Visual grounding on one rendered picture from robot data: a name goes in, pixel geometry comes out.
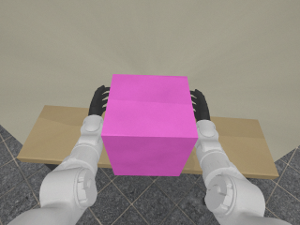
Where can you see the table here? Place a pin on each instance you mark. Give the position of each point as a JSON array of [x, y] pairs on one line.
[[58, 128]]

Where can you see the left robot forearm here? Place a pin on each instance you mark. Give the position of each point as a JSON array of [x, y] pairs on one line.
[[87, 150]]

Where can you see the carton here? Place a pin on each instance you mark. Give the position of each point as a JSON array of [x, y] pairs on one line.
[[149, 127]]

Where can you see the robot left hand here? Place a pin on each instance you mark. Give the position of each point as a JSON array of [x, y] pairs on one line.
[[96, 105]]

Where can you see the robot left upper arm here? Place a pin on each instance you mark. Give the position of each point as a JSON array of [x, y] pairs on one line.
[[64, 196]]

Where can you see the robot right hand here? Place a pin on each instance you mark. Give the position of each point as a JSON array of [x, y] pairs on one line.
[[201, 108]]

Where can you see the robot right upper arm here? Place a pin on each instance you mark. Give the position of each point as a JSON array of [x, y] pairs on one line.
[[234, 201]]

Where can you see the right robot forearm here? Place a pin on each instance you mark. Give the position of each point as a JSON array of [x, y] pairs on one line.
[[211, 156]]

